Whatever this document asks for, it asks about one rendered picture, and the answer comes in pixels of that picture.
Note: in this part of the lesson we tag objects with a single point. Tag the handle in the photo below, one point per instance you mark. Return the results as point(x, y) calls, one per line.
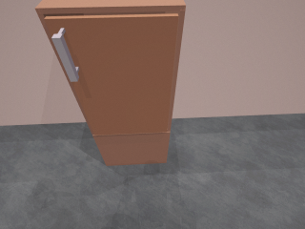
point(65, 55)

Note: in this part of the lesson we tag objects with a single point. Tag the cupboard door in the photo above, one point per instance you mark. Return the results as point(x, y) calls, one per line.
point(125, 68)

